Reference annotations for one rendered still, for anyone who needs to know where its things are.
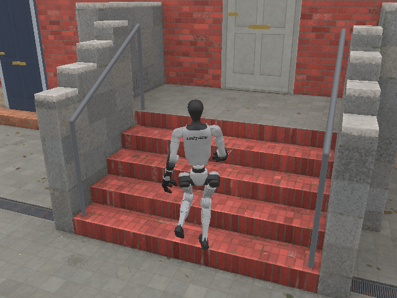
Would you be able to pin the stairs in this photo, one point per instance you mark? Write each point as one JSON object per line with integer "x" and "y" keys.
{"x": 262, "y": 213}

